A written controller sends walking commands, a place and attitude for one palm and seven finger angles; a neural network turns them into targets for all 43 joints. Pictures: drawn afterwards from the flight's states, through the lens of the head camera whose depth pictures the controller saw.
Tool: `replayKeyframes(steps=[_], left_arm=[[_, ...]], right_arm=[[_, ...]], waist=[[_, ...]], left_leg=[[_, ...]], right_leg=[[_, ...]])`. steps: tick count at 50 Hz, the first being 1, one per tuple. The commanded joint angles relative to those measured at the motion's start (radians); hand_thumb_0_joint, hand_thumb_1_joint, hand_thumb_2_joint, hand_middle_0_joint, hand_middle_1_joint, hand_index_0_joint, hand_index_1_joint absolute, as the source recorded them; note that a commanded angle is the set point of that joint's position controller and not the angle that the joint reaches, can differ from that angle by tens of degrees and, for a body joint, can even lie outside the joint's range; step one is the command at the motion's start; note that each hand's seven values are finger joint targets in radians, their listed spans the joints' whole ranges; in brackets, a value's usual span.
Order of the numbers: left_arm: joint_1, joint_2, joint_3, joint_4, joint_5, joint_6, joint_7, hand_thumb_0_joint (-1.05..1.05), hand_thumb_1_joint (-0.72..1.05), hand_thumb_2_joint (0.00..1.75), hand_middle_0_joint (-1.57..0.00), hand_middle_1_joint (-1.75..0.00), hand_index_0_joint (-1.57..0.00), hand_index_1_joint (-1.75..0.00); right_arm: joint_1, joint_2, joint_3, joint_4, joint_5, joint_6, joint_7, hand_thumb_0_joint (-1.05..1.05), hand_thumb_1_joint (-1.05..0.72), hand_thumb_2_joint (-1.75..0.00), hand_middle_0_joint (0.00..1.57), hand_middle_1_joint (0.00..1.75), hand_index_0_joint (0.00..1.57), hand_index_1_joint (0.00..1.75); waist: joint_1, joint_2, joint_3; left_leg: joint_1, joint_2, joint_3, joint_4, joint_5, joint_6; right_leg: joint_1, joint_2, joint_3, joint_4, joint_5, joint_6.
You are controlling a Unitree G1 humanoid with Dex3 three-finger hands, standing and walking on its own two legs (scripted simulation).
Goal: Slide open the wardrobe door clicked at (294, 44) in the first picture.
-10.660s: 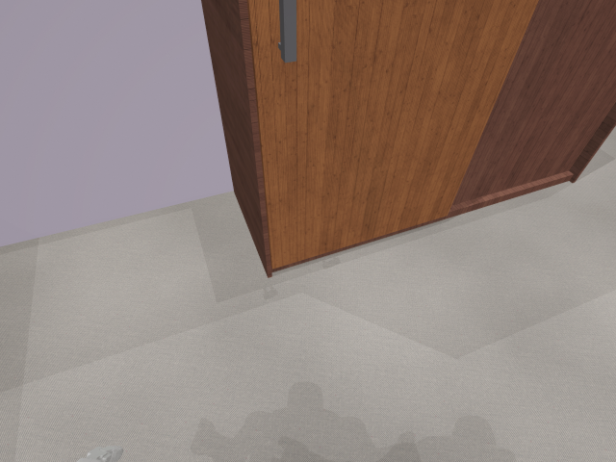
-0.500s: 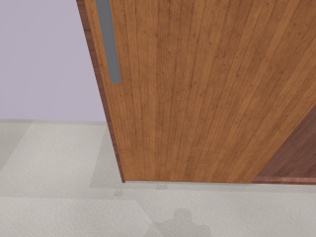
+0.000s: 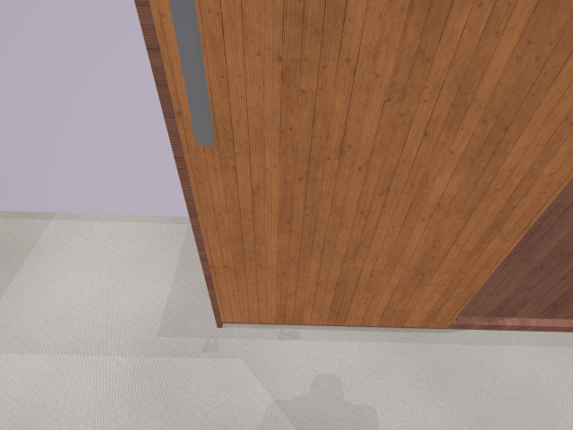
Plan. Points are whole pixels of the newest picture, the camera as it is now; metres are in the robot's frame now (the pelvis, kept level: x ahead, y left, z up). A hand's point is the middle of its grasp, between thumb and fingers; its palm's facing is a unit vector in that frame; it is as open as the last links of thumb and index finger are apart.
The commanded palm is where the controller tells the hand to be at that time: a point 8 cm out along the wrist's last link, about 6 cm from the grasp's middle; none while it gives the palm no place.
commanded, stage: look again from close up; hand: left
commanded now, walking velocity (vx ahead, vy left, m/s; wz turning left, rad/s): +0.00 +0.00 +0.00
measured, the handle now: (194, 48) +0.58 +0.19 +0.26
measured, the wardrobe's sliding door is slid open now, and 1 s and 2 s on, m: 0.00 0.00 0.00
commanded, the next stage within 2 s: shuffle to correct the standing spot in 1.54 s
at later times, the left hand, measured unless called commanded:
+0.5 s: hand out of the picture -0.02 +0.16 -0.18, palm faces +0.04 -0.99 -0.16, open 7.4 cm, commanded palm none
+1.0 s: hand out of the picture -0.01 +0.15 -0.18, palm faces +0.04 -0.99 -0.15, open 7.4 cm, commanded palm none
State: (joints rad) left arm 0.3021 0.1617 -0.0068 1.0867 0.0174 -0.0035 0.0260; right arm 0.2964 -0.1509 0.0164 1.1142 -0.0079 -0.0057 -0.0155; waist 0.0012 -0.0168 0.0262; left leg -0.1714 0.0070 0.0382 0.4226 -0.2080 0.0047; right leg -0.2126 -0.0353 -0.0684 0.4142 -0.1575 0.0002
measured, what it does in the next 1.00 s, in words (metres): stands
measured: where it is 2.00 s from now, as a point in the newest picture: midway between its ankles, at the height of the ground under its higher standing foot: outside the picture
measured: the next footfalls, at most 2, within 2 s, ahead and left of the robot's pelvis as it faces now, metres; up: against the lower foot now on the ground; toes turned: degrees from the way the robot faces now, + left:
none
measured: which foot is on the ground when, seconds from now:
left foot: down 0.00-1.00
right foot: down 0.00-1.00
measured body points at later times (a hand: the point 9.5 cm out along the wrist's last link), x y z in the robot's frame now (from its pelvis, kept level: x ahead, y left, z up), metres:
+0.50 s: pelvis +0.00 +0.00 +0.00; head +0.00 +0.01 +0.45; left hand -0.02 +0.21 -0.16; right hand -0.02 -0.21 -0.16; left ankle +0.02 +0.11 -0.74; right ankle +0.04 -0.12 -0.74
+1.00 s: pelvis +0.00 +0.00 +0.00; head +0.01 +0.00 +0.45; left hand -0.01 +0.21 -0.17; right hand -0.01 -0.21 -0.16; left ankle +0.02 +0.11 -0.74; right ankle +0.04 -0.12 -0.74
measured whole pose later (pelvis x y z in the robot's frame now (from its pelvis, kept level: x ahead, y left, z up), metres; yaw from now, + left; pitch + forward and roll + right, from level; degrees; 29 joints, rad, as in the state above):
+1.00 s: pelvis +0.00 +0.00 +0.00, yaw -1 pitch -2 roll +0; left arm 0.33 0.12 0.01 1.08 0.02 -0.01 0.03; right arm 0.33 -0.11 0.01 1.11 -0.01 -0.01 -0.02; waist 0.01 -0.02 0.03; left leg -0.19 0.01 0.05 0.45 -0.22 0.00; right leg -0.24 -0.03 -0.06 0.44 -0.17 0.00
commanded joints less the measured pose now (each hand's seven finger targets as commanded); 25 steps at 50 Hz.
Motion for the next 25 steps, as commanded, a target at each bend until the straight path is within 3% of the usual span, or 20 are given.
replayKeyframes(steps=[1,6,12,25], left_arm=[[0.066,0.097,0.023,-0.032,-0.002,-0.018,0.010,0.00,0.90,0.90,-0.20,-0.30,-0.20,-0.30],[0.083,0.081,0.026,-0.030,-0.002,-0.018,0.010,0.00,0.90,0.90,-0.20,-0.30,-0.20,-0.30],[0.100,0.066,0.025,-0.028,0.000,-0.018,0.012,0.00,0.90,0.90,-0.20,-0.30,-0.20,-0.30],[0.114,0.049,0.027,-0.026,0.001,-0.020,0.013,0.00,0.90,0.90,-0.20,-0.30,-0.20,-0.30]], right_arm=[[0.058,-0.102,-0.027,-0.029,-0.005,-0.019,-0.006,0.00,-0.90,-0.90,0.20,0.30,0.20,0.30],[0.076,-0.086,-0.029,-0.030,-0.005,-0.019,-0.008,0.00,-0.90,-0.90,0.20,0.30,0.20,0.30],[0.086,-0.072,-0.030,-0.027,-0.004,-0.020,-0.010,0.00,-0.90,-0.90,0.20,0.30,0.20,0.30],[0.100,-0.059,-0.031,-0.030,-0.004,-0.021,-0.012,0.00,-0.90,-0.90,0.20,0.30,0.20,0.30]], waist=[[0.002,0.008,0.067],[0.002,-0.002,0.067],[0.004,0.029,0.071],[0.005,0.006,0.078]], left_leg=[[-0.123,0.085,-0.082,-0.124,-0.089,0.005],[-0.124,0.082,-0.076,-0.115,-0.093,0.007],[-0.127,0.090,-0.088,-0.120,-0.099,0.011],[-0.135,0.087,-0.081,-0.114,-0.105,0.013]], right_leg=[[0.013,-0.080,0.107,-0.090,-0.110,-0.026],[0.004,-0.080,0.106,-0.087,-0.118,-0.027],[-0.001,-0.072,0.100,-0.074,-0.097,-0.028],[-0.008,-0.071,0.106,-0.068,-0.096,-0.029]])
